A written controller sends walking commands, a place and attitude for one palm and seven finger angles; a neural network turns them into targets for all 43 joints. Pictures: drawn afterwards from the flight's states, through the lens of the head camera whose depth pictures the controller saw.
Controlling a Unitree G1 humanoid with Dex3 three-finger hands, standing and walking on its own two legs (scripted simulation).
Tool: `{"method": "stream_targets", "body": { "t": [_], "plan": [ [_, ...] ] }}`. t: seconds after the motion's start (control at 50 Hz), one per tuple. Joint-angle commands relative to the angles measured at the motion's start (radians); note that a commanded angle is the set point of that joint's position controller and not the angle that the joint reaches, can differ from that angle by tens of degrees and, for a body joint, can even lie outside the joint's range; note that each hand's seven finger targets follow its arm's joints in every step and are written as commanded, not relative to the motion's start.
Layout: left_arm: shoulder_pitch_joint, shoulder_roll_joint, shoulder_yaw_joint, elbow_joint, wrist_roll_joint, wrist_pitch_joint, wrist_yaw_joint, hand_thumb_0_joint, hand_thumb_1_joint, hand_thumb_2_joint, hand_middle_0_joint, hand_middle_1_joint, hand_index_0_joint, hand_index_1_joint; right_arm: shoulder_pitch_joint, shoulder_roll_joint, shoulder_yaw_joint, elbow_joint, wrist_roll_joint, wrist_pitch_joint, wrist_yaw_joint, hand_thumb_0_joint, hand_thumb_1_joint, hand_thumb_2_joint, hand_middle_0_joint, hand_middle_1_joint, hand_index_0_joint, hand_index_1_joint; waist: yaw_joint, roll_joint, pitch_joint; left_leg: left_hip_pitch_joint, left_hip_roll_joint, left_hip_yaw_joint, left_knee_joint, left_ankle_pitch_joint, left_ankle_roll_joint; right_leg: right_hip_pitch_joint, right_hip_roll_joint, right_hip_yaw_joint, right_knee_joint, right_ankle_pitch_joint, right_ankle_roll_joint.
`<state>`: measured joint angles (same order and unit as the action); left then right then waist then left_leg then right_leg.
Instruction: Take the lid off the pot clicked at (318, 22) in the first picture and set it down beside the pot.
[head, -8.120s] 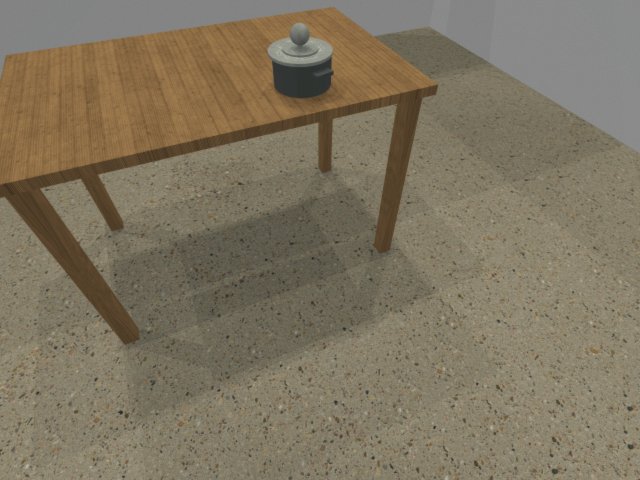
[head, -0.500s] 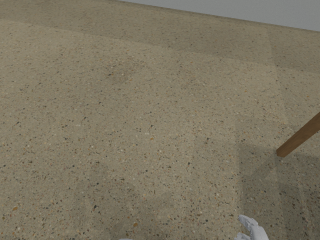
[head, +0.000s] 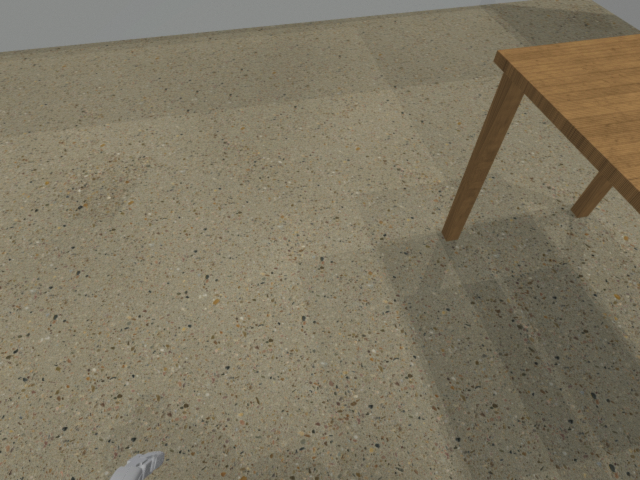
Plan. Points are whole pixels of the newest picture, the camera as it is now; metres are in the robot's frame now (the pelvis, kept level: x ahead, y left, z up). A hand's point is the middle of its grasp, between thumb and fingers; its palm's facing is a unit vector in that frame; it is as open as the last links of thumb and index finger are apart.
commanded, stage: turn to face it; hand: left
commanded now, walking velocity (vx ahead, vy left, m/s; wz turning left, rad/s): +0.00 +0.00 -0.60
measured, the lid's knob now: out of the picture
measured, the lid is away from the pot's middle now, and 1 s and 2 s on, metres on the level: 0.00 0.00 0.00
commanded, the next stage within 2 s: none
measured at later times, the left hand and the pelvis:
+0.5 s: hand out of the picture +0.11 +0.17 -0.16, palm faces -0.21 -0.95 -0.23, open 7.4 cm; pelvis +0.01 -0.01 +0.01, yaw -16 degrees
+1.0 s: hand (236, 436) +0.20 +0.13 -0.16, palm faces -0.54 -0.81 -0.23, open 7.4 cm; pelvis +0.01 +0.01 +0.01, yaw -35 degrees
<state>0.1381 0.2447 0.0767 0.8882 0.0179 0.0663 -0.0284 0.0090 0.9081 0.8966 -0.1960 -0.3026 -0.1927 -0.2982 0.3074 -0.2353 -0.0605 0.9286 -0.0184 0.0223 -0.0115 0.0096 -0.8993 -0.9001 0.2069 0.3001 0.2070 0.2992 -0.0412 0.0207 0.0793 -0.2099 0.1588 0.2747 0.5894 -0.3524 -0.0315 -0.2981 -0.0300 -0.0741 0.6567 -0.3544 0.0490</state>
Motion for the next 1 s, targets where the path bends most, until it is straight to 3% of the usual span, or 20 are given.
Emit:
{"method": "stream_targets", "body": {
  "t": [0.0, 0.02, 0.04, 0.08, 0.12, 0.18, 0.28, 0.38, 0.44, 0.5, 0.52, 0.54, 0.56, 0.58, 0.62, 0.66, 0.76, 0.82, 0.92, 0.98],
  "plan": [
    [0.210, 0.286, 0.056, -0.018, 0.005, -0.064, 0.036, 0.000, 0.900, 0.900, -0.200, -0.300, -0.200, -0.300, -0.073, -0.058, -0.014, -0.139, 0.005, -0.008, 0.005, 0.000, -0.900, -0.900, 0.200, 0.300, 0.200, 0.300, 0.122, -0.362, -0.162, -0.387, -0.030, -0.084, 0.444, -0.291, -0.060, 0.350, -0.387, 0.510, -0.306, 0.767, -0.197],
    [0.218, 0.276, 0.055, -0.019, -0.007, -0.058, 0.047, 0.000, 0.900, 0.900, -0.200, -0.300, -0.200, -0.300, -0.089, -0.090, -0.019, -0.145, 0.007, 0.003, -0.010, 0.000, -0.900, -0.900, 0.200, 0.300, 0.200, 0.300, 0.124, -0.265, -0.178, -0.401, -0.023, -0.231, 0.538, -0.298, -0.044, 0.317, -0.395, 0.451, -0.285, 0.787, -0.261],
    [0.171, 0.231, 0.051, -0.027, -0.008, -0.059, 0.053, 0.000, 0.900, 0.900, -0.200, -0.300, -0.200, -0.300, -0.107, -0.089, -0.020, -0.130, 0.009, 0.007, -0.010, 0.000, -0.900, -0.900, 0.200, 0.300, 0.200, 0.300, 0.106, -0.234, -0.134, -0.420, -0.005, -0.266, 0.567, -0.224, -0.039, 0.267, -0.326, 0.399, -0.300, 0.680, -0.248],
    [0.064, 0.175, 0.034, -0.054, -0.009, -0.055, 0.053, 0.000, 0.900, 0.900, -0.200, -0.300, -0.200, -0.300, -0.106, -0.104, -0.028, -0.099, 0.001, 0.013, -0.005, 0.000, -0.900, -0.900, 0.200, 0.300, 0.200, 0.300, 0.062, -0.176, -0.079, -0.396, 0.000, -0.267, 0.587, -0.086, -0.057, 0.194, -0.233, 0.338, -0.304, 0.577, -0.211],
    [0.044, 0.157, 0.025, -0.064, -0.010, -0.065, 0.047, 0.000, 0.900, 0.900, -0.200, -0.300, -0.200, -0.300, -0.070, -0.096, -0.028, -0.078, -0.001, 0.017, -0.002, 0.000, -0.900, -0.900, 0.200, 0.300, 0.200, 0.300, 0.036, -0.143, -0.090, -0.355, -0.019, -0.259, 0.552, -0.024, -0.071, 0.168, -0.189, 0.295, -0.304, 0.611, -0.194],
    [0.074, 0.162, 0.028, -0.055, -0.009, -0.071, 0.045, 0.000, 0.900, 0.900, -0.200, -0.300, -0.200, -0.300, -0.074, -0.091, -0.030, -0.072, -0.001, 0.019, -0.004, 0.000, -0.900, -0.900, 0.200, 0.300, 0.200, 0.300, 0.043, -0.150, -0.121, -0.352, -0.038, -0.260, 0.512, 0.001, -0.083, 0.208, -0.165, 0.312, -0.293, 0.631, -0.193],
    [0.104, 0.169, 0.035, -0.049, -0.004, -0.065, 0.043, 0.000, 0.900, 0.900, -0.200, -0.300, -0.200, -0.300, -0.155, -0.087, -0.028, -0.101, 0.002, 0.014, -0.007, 0.000, -0.900, -0.900, 0.200, 0.300, 0.200, 0.300, 0.066, -0.133, -0.111, -0.346, -0.066, -0.271, 0.426, -0.020, -0.084, 0.196, -0.161, 0.410, -0.304, 0.509, -0.226],
    [0.118, 0.176, 0.040, -0.045, 0.002, -0.058, 0.046, 0.000, 0.900, 0.900, -0.200, -0.300, -0.200, -0.300, -0.212, -0.081, -0.025, -0.130, 0.009, 0.005, -0.011, 0.000, -0.900, -0.900, 0.200, 0.300, 0.200, 0.300, 0.079, -0.154, -0.115, -0.282, -0.106, -0.283, 0.290, -0.069, -0.066, 0.183, -0.158, 0.504, -0.292, 0.518, -0.244],
    [0.100, 0.178, 0.043, -0.053, 0.003, -0.054, 0.049, 0.000, 0.900, 0.900, -0.200, -0.300, -0.200, -0.300, -0.200, -0.074, -0.023, -0.138, 0.018, -0.004, -0.017, 0.000, -0.900, -0.900, 0.200, 0.300, 0.200, 0.300, 0.070, -0.162, -0.145, -0.189, -0.138, -0.290, 0.148, -0.080, -0.047, 0.167, -0.147, 0.551, -0.259, 0.604, -0.239],
    [0.045, 0.173, 0.043, -0.062, -0.005, -0.047, 0.049, 0.000, 0.900, 0.900, -0.200, -0.300, -0.200, -0.300, -0.085, -0.080, -0.024, -0.109, 0.025, -0.017, -0.028, 0.000, -0.900, -0.900, 0.200, 0.300, 0.200, 0.300, 0.012, -0.151, -0.188, 0.026, -0.143, -0.281, -0.146, 0.103, -0.030, 0.090, -0.086, 0.530, -0.167, 0.576, -0.160],
    [0.047, 0.131, 0.036, -0.075, -0.013, -0.044, 0.046, 0.000, 0.900, 0.900, -0.200, -0.300, -0.200, -0.300, -0.046, -0.123, -0.029, -0.101, 0.021, -0.026, -0.033, 0.000, -0.900, -0.900, 0.200, 0.300, 0.200, 0.300, -0.002, -0.050, -0.213, 0.182, -0.037, -0.368, -0.252, 0.169, 0.003, -0.038, 0.004, 0.458, -0.077, 0.406, -0.107],
    [0.081, 0.077, 0.027, -0.086, -0.021, -0.042, 0.035, 0.000, 0.900, 0.900, -0.200, -0.300, -0.200, -0.300, -0.065, -0.213, -0.045, -0.118, 0.009, -0.029, -0.031, 0.000, -0.900, -0.900, 0.200, 0.300, 0.200, 0.300, 0.014, 0.241, -0.205, 0.289, 0.224, -0.621, -0.318, 0.303, 0.086, -0.257, 0.140, 0.294, 0.111, -0.080, -0.038],
    [0.084, 0.104, 0.032, -0.084, -0.005, -0.042, 0.033, 0.000, 0.900, 0.900, -0.200, -0.300, -0.200, -0.300, -0.080, -0.231, -0.046, -0.140, 0.009, -0.017, -0.025, 0.000, -0.900, -0.900, 0.200, 0.300, 0.200, 0.300, 0.017, 0.238, -0.165, 0.197, 0.326, -0.649, -0.302, 0.364, 0.158, -0.266, 0.094, 0.189, 0.320, -0.224, -0.007],
    [0.108, 0.123, 0.043, -0.068, 0.007, -0.036, 0.029, 0.000, 0.900, 0.900, -0.200, -0.300, -0.200, -0.300, -0.123, -0.184, -0.031, -0.152, 0.001, -0.017, -0.025, 0.000, -0.900, -0.900, 0.200, 0.300, 0.200, 0.300, 0.038, 0.168, -0.123, 0.104, 0.297, -0.596, -0.314, 0.341, 0.181, -0.262, 0.066, 0.190, 0.444, -0.184, 0.010],
    [0.118, 0.125, 0.051, -0.032, 0.013, -0.026, 0.017, 0.000, 0.900, 0.900, -0.200, -0.300, -0.200, -0.300, -0.180, -0.129, -0.014, -0.159, 0.000, -0.026, -0.031, 0.000, -0.900, -0.900, 0.200, 0.300, 0.200, 0.300, 0.066, 0.144, -0.058, 0.047, 0.176, -0.419, -0.299, 0.439, 0.130, -0.260, 0.047, 0.167, 0.546, -0.086, 0.024],
    [0.128, 0.100, 0.044, -0.026, 0.009, -0.023, 0.008, 0.000, 0.900, 0.900, -0.200, -0.300, -0.200, -0.300, -0.156, -0.119, -0.009, -0.149, 0.003, -0.030, -0.031, 0.000, -0.900, -0.900, 0.200, 0.300, 0.200, 0.300, 0.067, 0.140, -0.065, 0.083, 0.123, -0.305, -0.273, 0.547, 0.098, -0.275, 0.036, 0.132, 0.583, -0.032, 0.036],
    [0.085, 0.080, 0.032, -0.033, 0.004, -0.011, 0.007, 0.000, 0.900, 0.900, -0.200, -0.300, -0.200, -0.300, -0.026, -0.119, -0.013, -0.104, 0.007, -0.034, -0.031, 0.000, -0.900, -0.900, 0.200, 0.300, 0.200, 0.300, 0.032, 0.150, -0.070, 0.179, 0.131, -0.258, -0.253, 0.639, 0.109, -0.300, 0.014, 0.100, 0.535, -0.009, 0.056],
    [0.048, 0.066, 0.028, -0.044, -0.001, -0.005, 0.006, 0.000, 0.900, 0.900, -0.200, -0.300, -0.200, -0.300, -0.004, -0.128, -0.022, -0.090, 0.005, -0.032, -0.028, 0.000, -0.900, -0.900, 0.200, 0.300, 0.200, 0.300, 0.022, 0.138, -0.064, 0.189, 0.172, -0.241, -0.258, 0.588, 0.145, -0.295, -0.012, 0.082, 0.466, -0.025, 0.056],
    [-0.026, 0.045, 0.015, -0.073, -0.001, -0.007, 0.001, 0.000, 0.900, 0.900, -0.200, -0.300, -0.200, -0.300, 0.011, -0.150, -0.037, -0.065, -0.005, -0.027, -0.018, 0.000, -0.900, -0.900, 0.200, 0.300, 0.200, 0.300, 0.001, 0.171, -0.047, 0.148, 0.214, -0.188, -0.247, 0.526, 0.165, -0.203, -0.039, 0.021, 0.252, -0.080, 0.034],
    [-0.030, 0.040, 0.010, -0.078, -0.001, -0.021, 0.002, 0.000, 0.900, 0.900, -0.200, -0.300, -0.200, -0.300, 0.009, -0.169, -0.046, -0.050, -0.008, -0.025, -0.011, 0.000, -0.900, -0.900, 0.200, 0.300, 0.200, 0.300, -0.001, 0.187, -0.074, 0.138, 0.233, -0.167, -0.192, 0.553, 0.156, -0.115, -0.016, -0.006, 0.119, -0.097, 0.004]
  ]
}}
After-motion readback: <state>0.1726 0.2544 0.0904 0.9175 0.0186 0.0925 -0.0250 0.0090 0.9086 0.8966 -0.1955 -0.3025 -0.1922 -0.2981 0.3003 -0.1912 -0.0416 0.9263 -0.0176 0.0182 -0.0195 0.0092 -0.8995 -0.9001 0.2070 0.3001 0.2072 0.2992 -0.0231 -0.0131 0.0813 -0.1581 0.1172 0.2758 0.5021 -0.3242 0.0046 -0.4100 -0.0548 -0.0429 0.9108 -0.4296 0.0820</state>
